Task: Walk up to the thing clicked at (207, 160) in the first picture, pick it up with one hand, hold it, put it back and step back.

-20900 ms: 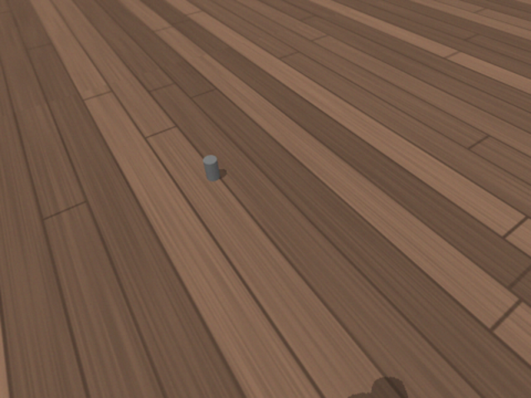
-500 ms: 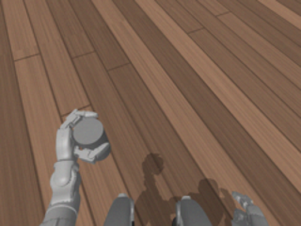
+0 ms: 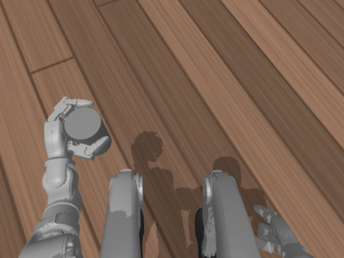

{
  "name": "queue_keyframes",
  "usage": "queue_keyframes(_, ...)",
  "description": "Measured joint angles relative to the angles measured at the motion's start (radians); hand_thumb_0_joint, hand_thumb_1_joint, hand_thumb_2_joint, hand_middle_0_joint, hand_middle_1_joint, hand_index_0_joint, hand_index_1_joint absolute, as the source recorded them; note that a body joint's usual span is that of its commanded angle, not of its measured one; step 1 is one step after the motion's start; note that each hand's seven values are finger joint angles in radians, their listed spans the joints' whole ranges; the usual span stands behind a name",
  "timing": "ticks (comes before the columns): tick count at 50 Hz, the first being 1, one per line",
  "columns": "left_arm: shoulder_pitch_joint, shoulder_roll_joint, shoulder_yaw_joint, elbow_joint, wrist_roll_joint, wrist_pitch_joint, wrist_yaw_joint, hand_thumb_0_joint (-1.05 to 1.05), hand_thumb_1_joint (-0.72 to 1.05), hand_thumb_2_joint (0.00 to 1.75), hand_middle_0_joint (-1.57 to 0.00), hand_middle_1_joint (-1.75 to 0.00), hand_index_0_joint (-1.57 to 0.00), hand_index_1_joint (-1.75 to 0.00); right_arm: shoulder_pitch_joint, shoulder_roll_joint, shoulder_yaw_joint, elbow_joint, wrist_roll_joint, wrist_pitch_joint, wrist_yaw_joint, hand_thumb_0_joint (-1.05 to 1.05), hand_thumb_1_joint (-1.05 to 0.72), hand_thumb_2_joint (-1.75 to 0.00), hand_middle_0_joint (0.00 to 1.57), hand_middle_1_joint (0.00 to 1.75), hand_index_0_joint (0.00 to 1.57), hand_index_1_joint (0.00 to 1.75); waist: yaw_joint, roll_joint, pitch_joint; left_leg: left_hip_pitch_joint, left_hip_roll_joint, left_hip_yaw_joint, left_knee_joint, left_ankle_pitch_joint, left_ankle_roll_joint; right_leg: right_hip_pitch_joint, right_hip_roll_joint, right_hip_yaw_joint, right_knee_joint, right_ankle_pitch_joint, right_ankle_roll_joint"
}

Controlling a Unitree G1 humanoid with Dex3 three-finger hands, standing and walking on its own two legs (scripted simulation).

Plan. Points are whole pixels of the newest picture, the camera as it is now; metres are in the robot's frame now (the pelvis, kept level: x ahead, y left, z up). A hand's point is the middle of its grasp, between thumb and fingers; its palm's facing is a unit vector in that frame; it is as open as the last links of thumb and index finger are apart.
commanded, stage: crouch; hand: left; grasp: from the side
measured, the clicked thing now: (91, 133) +0.39 +0.21 -0.07
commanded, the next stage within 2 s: lower in 0.96 s
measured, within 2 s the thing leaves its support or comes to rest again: neither
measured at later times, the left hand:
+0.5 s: hand (100, 142) +0.40 +0.22 -0.19, palm faces +0.18 -0.98 -0.02, open 10.3 cm
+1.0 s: hand (103, 147) +0.40 +0.23 -0.25, palm faces +0.17 -0.99 -0.02, open 10.3 cm
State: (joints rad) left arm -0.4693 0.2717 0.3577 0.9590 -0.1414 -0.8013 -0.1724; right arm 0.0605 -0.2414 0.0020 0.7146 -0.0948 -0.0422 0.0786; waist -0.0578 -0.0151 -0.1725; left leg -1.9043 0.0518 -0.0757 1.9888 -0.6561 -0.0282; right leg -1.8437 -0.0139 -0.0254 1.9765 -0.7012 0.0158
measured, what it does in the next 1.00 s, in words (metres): lowers itself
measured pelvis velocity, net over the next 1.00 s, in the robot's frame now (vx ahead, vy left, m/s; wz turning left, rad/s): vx -0.01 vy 0.01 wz -0.11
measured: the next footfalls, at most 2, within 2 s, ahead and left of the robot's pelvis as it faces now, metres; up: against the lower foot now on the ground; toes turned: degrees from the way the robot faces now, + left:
none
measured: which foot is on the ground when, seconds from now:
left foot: down 0.00-1.00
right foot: down 0.00-1.00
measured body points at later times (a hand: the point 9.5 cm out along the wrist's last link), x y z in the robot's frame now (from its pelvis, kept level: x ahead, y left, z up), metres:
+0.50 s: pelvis -0.02 +0.00 -0.13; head +0.19 +0.05 +0.27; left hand +0.38 +0.28 -0.18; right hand +0.10 -0.27 -0.25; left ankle +0.08 +0.13 -0.43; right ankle +0.08 -0.13 -0.43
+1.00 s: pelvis -0.01 +0.01 -0.16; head +0.20 +0.08 +0.23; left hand +0.39 +0.28 -0.25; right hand +0.12 -0.27 -0.27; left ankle +0.08 +0.13 -0.43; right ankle +0.08 -0.13 -0.43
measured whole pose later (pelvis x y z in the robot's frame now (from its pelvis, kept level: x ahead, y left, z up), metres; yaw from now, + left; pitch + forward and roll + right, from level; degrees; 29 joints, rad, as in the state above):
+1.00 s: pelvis -0.01 +0.01 -0.16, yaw -6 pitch +24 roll -8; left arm -0.51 0.45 0.48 1.05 -0.15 -0.87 -0.18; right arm -0.05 -0.30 0.15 0.73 -0.19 0.01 0.12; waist -0.13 -0.09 0.05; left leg -2.28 0.03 -0.22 2.54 -0.69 -0.05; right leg -2.18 0.03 -0.10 2.46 -0.70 0.04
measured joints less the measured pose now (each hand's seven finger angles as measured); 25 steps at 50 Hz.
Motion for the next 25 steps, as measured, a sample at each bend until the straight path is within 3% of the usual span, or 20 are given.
queue_keyframes(8,-0.049,0.038,0.051,0.054,0.026,-0.025,-0.001,0.01,-0.41,1.11,-0.71,-1.03,-0.69,-1.02,-0.004,-0.005,0.013,0.025,-0.02,0.008,0.011,0.01,-0.92,-0.91,0.2,0.3,0.2,0.3,-0.025,-0.011,0.043,-0.164,-0.006,-0.023,0.183,-0.002,-0.006,-0.158,0.006,-0.004,0.181,-0.005,0.001)
queue_keyframes(25,-0.076,0.102,0.11,0.094,0.009,-0.033,-0.021,0.01,-0.41,1.11,-0.71,-1.03,-0.69,-1.02,-0.017,-0.027,0.058,0.053,-0.041,0.03,0.014,0.01,-0.92,-0.91,0.2,0.3,0.2,0.3,-0.051,-0.027,0.12,-0.331,-0.013,-0.071,0.401,-0.005,-0.014,-0.312,0.024,-0.024,0.379,-0.001,0.009)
